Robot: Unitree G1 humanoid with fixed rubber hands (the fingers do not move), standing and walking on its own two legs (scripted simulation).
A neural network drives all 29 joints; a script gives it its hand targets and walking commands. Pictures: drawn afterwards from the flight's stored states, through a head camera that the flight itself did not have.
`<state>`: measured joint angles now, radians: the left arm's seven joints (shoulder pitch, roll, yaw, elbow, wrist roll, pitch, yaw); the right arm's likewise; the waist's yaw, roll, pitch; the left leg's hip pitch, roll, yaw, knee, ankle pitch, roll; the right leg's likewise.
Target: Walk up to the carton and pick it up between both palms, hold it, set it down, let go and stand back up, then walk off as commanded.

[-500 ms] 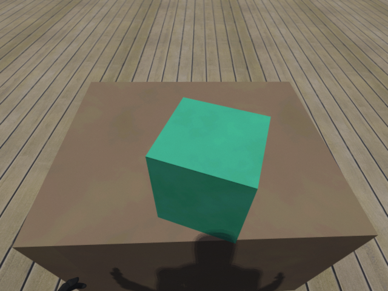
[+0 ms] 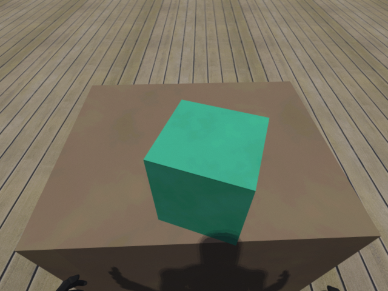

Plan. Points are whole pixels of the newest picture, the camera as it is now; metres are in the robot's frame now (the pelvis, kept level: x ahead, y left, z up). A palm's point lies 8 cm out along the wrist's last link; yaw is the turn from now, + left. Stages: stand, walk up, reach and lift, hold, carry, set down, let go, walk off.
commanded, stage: walk up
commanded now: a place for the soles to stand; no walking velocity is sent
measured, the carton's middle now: (209, 173) +0.40 -0.01 +0.01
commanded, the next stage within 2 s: reach and lift in 0.48 s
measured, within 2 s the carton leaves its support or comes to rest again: neither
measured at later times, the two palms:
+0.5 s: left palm out of the picture +0.11 +0.29 -0.07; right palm out of the picture +0.10 -0.29 -0.08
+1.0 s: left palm out of the picture +0.15 +0.25 -0.07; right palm out of the picture +0.13 -0.28 -0.04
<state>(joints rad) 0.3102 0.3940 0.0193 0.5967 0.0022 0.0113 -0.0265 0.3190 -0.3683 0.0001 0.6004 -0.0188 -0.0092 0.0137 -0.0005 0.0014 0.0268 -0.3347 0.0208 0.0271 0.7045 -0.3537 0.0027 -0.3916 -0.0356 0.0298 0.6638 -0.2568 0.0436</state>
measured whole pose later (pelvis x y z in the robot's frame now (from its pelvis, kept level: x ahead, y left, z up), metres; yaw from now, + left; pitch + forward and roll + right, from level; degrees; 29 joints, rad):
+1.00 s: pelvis +0.00 -0.01 +0.02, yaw +1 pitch -4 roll +0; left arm 0.20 0.30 0.08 0.49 0.03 0.15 -0.06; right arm 0.22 -0.24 -0.08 0.80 -0.04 -0.37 -0.07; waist 0.00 -0.10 0.10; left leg -0.19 0.03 0.03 0.51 -0.26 -0.02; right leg -0.15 0.00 0.01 0.53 -0.31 0.00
